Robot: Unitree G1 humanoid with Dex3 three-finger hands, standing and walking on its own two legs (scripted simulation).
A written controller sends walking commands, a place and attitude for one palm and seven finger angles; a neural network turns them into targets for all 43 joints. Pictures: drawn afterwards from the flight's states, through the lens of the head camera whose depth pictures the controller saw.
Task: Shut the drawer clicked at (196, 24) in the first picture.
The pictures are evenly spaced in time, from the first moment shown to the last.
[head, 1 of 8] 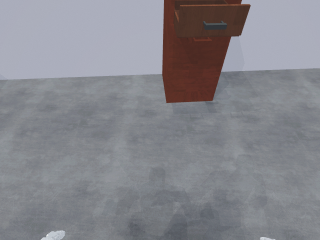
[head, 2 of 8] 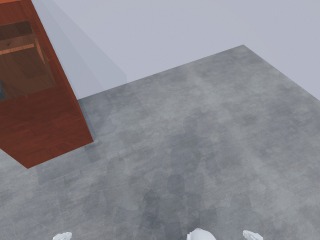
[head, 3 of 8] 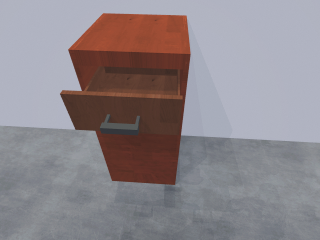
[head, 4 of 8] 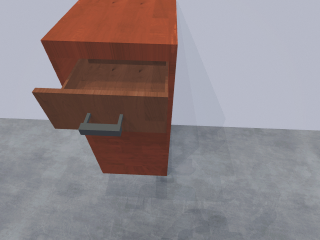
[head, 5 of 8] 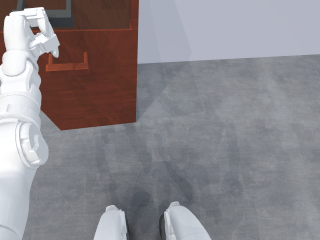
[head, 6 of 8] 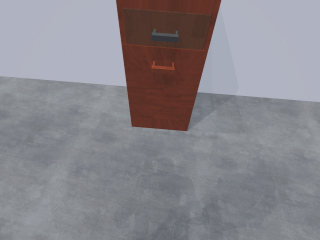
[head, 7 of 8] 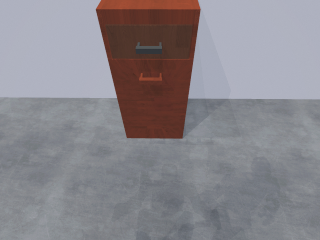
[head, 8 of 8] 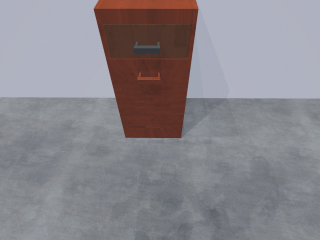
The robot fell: no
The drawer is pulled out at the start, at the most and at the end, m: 0.17 0.17 0.00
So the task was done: yes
